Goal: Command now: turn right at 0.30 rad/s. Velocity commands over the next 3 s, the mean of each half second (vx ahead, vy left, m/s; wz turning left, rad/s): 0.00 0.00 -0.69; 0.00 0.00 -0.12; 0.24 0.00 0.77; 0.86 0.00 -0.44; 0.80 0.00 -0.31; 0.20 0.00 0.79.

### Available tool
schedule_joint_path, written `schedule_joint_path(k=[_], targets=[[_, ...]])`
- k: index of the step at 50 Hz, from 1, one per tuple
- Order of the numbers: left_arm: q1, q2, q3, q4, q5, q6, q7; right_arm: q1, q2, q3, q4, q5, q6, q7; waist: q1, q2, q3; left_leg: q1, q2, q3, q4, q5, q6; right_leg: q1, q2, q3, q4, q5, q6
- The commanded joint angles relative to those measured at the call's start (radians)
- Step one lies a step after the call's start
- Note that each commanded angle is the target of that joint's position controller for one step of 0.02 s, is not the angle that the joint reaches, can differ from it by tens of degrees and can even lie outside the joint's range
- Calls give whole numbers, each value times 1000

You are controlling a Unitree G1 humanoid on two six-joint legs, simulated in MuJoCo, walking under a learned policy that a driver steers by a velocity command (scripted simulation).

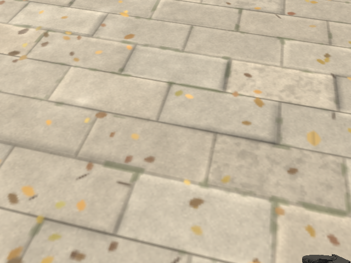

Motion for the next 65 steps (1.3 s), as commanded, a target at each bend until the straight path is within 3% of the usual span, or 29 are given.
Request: schedule_joint_path(k=[1,2,3,5,6,9,12,17,18,19,20,22,24,29,34,38,39,40,41,43,49,52,57,58,59,60,61,63,65], targets=[[-61,146,33,-104,-4,-19,-2,38,-221,-70,-12,18,-4,-12,-45,163,-19,48,270,-149,-94,266,141,36,20,-30,-131,84,-45],[-57,165,38,-112,1,-22,-1,62,-213,-73,-2,23,-5,-19,-51,114,-16,59,239,-125,-45,198,100,44,-4,21,-178,259,-72],[-55,222,54,-116,0,-25,4,86,-191,-72,-16,3,-11,-26,-93,-27,-27,23,144,-36,59,111,40,72,-68,143,-179,515,-124],[43,237,68,-104,3,-27,10,-43,-136,-64,-60,-6,-16,-38,-10,-227,-41,-198,-66,59,341,-182,-71,182,-233,511,-340,528,-344],[106,226,66,-91,21,-40,14,-88,-122,-62,-83,5,-16,-38,34,-234,-79,-314,-63,-27,525,-400,-72,279,-281,595,-382,507,-391],[-16,190,66,-127,-15,-44,36,-44,-118,-71,-63,21,-17,-29,-34,-97,-106,-344,3,-93,510,-263,-74,298,-181,448,-329,435,-276],[-38,182,76,-151,-19,6,58,-49,-70,-63,-53,27,-35,-13,-26,-121,-135,-232,-33,-50,278,-160,-103,267,-107,423,-319,376,-237],[-96,187,87,-198,-34,32,52,103,-113,-89,3,37,-46,10,-74,-160,-150,54,-51,-23,-127,61,-83,119,-52,487,-296,199,-188],[-77,156,78,-200,-35,31,52,139,-151,-104,16,33,-43,4,-73,-120,-151,172,31,-67,-196,108,-52,17,-5,457,-242,41,-141],[-15,79,59,-200,-22,31,47,129,-239,-120,-3,11,-33,-7,-28,135,-152,264,286,-342,-261,45,56,-160,124,296,3,-244,-77],[8,131,75,-212,-12,17,45,66,-253,-118,-25,-40,-37,-1,1,267,-86,130,444,-540,-308,81,178,-269,136,220,218,-327,-39],[26,226,105,-174,-9,18,40,-47,-153,-90,-59,-24,-52,-14,30,144,-25,53,370,-345,-293,72,164,-255,41,169,418,-191,-5],[42,180,96,-157,-7,33,39,-65,-136,-82,-62,4,-51,-33,17,132,-11,81,290,-183,-267,143,130,-294,18,133,522,-84,27],[-98,111,58,-244,-18,29,14,87,-176,-92,-27,-7,-33,-47,-88,144,-35,239,319,-43,-258,327,189,-359,-45,43,391,-42,80],[-106,65,29,-257,8,26,11,87,-229,-106,-3,20,-27,-4,-76,145,-94,194,331,4,-208,526,215,-110,4,6,135,-152,43],[-2,49,21,-182,20,23,20,70,-136,-57,48,60,-48,29,0,149,-108,77,265,12,-122,489,122,284,43,-7,-420,196,-31],[27,117,34,-179,25,21,30,122,-127,-48,63,48,-59,38,-16,110,-146,-15,229,17,-100,372,47,458,-32,69,-390,369,-49],[74,213,52,-191,41,26,47,129,-92,-29,41,2,-70,48,-29,-83,-221,-165,163,58,34,-19,-30,623,-243,235,-251,829,-126],[-16,196,52,-184,44,31,48,150,-98,-34,41,25,-65,43,-44,-202,-221,-192,121,89,99,-265,-77,489,-323,239,-251,715,-278],[-50,175,57,-190,45,16,46,89,-215,-77,36,56,-40,24,6,-194,-123,-311,96,78,435,-345,-109,406,-296,216,-314,605,-321],[-172,83,37,-176,33,-15,60,148,-129,-83,25,47,39,-11,-56,-139,-42,-321,143,51,562,-137,-144,238,-266,-2,-384,401,-264],[-168,115,52,-165,28,-15,58,101,-101,-70,-30,43,40,18,-35,-122,-65,-243,160,80,378,-98,-117,259,-288,-54,-361,407,-255],[-169,160,73,-146,-11,-19,27,162,-139,-96,-63,49,61,40,-74,-101,-87,-84,114,160,144,-27,-35,255,-326,-113,-239,390,-182],[-144,139,71,-128,-18,-18,21,200,-156,-108,-54,46,61,32,-90,-57,-88,4,83,154,55,56,-3,206,-287,-154,-148,308,-132],[-94,104,66,-111,-5,-17,14,265,-238,-139,-44,42,53,12,-104,124,-90,154,121,15,-60,379,60,70,-188,-225,77,132,-55],[-170,48,43,-190,40,-21,19,276,-394,-171,-72,31,37,-1,-94,437,-69,305,369,-457,-133,689,257,-307,6,-210,408,-394,51],[-249,78,46,-209,38,-23,29,300,-351,-153,-86,-3,0,16,-147,284,-196,299,432,-568,-181,577,358,-346,46,32,575,-465,40],[-228,106,57,-199,-2,-50,18,289,-274,-132,-55,53,-42,15,-108,127,-141,285,348,-505,-270,-240,270,-414,-14,110,512,-256,-38],[-225,144,72,-184,5,-73,12,212,-234,-107,-73,65,-41,0,-69,133,-51,188,308,-500,-335,-470,219,-394,-15,108,388,-100,-55]])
